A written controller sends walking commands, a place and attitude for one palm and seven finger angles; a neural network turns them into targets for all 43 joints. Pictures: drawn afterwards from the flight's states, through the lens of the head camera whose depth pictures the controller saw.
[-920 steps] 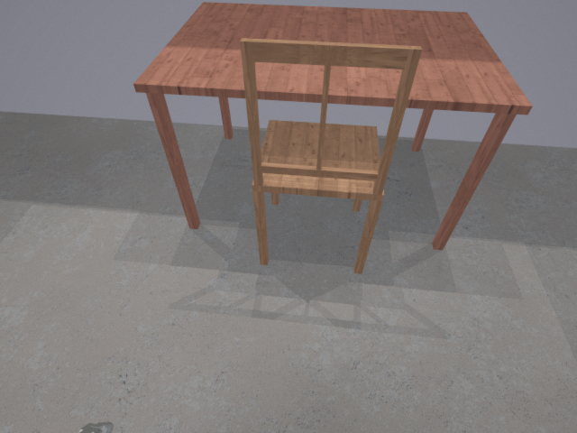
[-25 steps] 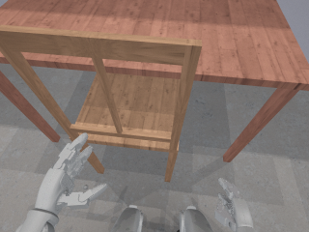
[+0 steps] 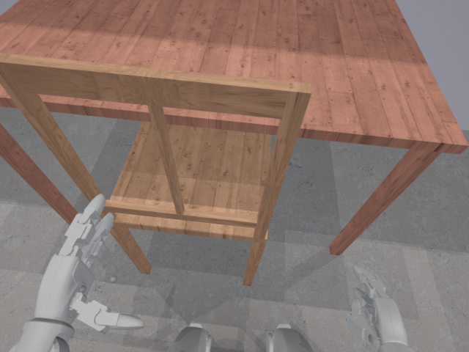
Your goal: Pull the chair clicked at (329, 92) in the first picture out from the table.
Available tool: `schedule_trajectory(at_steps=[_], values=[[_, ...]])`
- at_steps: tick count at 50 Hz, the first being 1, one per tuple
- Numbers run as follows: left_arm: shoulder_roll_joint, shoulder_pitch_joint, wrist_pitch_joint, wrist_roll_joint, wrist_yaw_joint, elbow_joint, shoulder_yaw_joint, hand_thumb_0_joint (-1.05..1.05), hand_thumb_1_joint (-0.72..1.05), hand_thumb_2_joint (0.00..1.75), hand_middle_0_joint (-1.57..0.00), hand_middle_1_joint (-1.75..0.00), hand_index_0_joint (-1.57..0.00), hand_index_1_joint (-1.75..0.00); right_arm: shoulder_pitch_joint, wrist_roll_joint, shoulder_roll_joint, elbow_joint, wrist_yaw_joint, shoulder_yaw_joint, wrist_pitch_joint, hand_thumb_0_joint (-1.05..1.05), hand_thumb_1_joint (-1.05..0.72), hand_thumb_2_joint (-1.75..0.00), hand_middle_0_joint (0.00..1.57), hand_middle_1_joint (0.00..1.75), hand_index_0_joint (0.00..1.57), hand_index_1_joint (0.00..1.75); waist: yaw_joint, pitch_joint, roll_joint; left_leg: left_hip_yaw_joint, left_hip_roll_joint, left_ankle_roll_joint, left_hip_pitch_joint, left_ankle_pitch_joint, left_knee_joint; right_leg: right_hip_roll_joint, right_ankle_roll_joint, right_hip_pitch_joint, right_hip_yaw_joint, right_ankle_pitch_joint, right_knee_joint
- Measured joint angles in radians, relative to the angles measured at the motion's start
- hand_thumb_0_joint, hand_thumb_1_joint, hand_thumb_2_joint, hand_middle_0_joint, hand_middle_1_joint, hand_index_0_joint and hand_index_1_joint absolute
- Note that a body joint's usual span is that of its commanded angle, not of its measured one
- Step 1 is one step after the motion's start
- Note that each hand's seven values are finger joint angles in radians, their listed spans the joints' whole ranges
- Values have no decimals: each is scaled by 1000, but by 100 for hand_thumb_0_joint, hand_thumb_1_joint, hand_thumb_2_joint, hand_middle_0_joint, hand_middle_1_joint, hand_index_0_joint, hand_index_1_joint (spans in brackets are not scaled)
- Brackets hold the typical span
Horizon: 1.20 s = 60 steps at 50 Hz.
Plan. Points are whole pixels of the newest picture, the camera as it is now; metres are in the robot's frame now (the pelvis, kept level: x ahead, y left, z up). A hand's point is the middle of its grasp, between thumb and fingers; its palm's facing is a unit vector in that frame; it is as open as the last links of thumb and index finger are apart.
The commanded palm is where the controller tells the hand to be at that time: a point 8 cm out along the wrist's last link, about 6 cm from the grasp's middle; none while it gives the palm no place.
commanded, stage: raise the hand toward the chair's back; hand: left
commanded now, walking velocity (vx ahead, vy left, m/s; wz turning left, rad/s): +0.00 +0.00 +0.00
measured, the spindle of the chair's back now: (170, 170) +0.43 +0.15 +0.03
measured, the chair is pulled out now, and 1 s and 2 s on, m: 0.00 0.00 0.00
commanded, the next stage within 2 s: aim the fingers beside a spindle in 0.86 s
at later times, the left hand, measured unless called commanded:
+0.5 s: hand (101, 255) +0.25 +0.21 +0.06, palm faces -0.06 -1.00 -0.06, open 16.9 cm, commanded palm +0.23 +0.27 +0.06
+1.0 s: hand (105, 258) +0.25 +0.21 +0.06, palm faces -0.05 -1.00 -0.06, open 16.9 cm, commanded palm +0.23 +0.26 +0.06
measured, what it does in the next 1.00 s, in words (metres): stands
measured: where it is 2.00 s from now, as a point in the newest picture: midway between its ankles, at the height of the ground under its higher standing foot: outside the picture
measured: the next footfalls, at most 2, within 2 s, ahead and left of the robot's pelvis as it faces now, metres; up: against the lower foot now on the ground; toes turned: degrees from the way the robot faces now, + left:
none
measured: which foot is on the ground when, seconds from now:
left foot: down 0.00-1.00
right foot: down 0.00-1.00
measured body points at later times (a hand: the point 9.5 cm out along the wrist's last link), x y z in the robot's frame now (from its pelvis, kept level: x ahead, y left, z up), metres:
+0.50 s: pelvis +0.01 +0.01 +0.01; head +0.08 +0.02 +0.45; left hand +0.25 +0.27 +0.07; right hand +0.17 -0.24 -0.06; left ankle +0.00 +0.12 -0.64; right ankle +0.03 -0.13 -0.64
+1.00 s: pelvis +0.01 +0.00 +0.01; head +0.08 +0.01 +0.45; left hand +0.24 +0.26 +0.06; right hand +0.19 -0.24 -0.06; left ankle +0.00 +0.12 -0.64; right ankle +0.03 -0.13 -0.64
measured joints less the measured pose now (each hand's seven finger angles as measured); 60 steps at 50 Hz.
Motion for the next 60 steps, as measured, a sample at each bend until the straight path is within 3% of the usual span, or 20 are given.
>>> schedule_trajectory(at_steps=[11, 23, 31, 51, 60], values=[[21, -65, 37, -19, -46, 39, 34, -1, -48, 31, -7, -9, -6, -8, 11, -2, 13, 7, 0, 35, 4, 1, -90, -90, 20, 30, 20, 30, 12, 9, 8, -4, -2, 4, 17, 5, -17, -2, 5, 23, -4, 7, -25], [41, -114, 53, -40, -70, 86, 73, -2, -49, 30, -6, -8, -6, -8, 44, 4, -15, 37, -5, 17, 2, 1, -90, -90, 20, 30, 20, 30, -7, 15, 8, 5, 0, 9, 36, 15, -47, -1, 9, 40, 5, 20, -56], [34, -109, 40, -36, -62, 95, 67, -2, -50, 30, -6, -8, -6, -8, 49, 3, -20, 34, 0, 8, 0, 1, -90, -90, 20, 30, 20, 30, -14, 12, 4, 11, 0, 9, 41, 18, -55, 0, 10, 41, 10, 23, -61], [28, -110, 28, -41, -70, 98, 62, -2, -50, 30, -6, -8, -6, -8, 23, 1, -6, 33, 0, 23, 1, 1, -90, -90, 20, 30, 20, 30, -4, 8, 10, 0, 2, 2, 33, 13, -46, 2, 2, 35, 0, 14, -49], [6, -112, 20, -19, -46, 91, 15, -2, -50, 30, -6, -8, -6, -8, 23, -3, -15, 27, 4, 16, 1, 1, -90, -90, 20, 30, 20, 30, -7, 5, 10, 2, 0, 2, 6, 5, -22, -1, 2, 6, 2, 5, -22]])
